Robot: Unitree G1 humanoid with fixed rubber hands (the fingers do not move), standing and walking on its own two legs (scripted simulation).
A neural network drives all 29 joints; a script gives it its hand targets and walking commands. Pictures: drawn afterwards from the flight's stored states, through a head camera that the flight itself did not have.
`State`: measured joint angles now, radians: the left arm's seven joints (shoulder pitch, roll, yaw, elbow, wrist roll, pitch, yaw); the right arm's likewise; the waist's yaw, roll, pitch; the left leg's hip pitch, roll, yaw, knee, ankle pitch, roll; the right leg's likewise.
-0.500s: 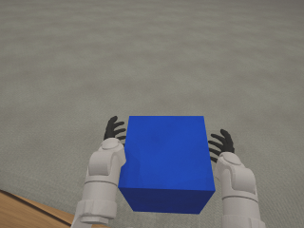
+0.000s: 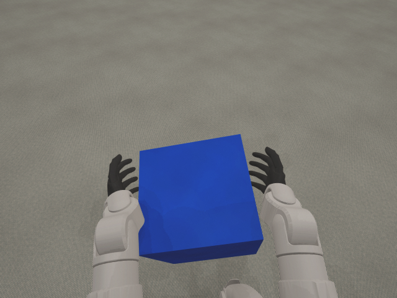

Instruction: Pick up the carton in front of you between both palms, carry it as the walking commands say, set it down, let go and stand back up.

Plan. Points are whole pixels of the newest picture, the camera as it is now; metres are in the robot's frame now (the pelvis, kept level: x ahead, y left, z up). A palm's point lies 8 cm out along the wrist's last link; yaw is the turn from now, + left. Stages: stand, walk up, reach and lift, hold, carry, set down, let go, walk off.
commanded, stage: carry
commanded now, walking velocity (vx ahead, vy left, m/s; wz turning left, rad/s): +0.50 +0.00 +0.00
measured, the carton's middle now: (202, 207) +0.34 -0.02 -0.03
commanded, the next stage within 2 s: none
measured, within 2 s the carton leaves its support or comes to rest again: neither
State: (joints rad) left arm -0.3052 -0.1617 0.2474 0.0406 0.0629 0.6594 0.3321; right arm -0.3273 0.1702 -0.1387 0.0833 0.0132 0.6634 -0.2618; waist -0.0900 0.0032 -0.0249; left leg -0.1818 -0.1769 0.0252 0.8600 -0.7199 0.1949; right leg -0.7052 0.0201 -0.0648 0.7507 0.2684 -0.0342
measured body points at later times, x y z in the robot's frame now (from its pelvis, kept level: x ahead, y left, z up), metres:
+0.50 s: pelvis +0.41 +0.09 -0.16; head +0.42 +0.10 +0.29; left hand +0.75 +0.24 -0.08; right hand +0.74 -0.06 -0.10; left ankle +0.59 +0.22 -0.85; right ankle +0.25 +0.00 -0.84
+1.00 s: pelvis +0.68 +0.09 -0.10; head +0.64 +0.10 +0.35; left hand +0.98 +0.24 -0.01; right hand +0.96 -0.06 -0.01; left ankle +0.64 +0.21 -0.79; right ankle +0.66 +0.01 -0.85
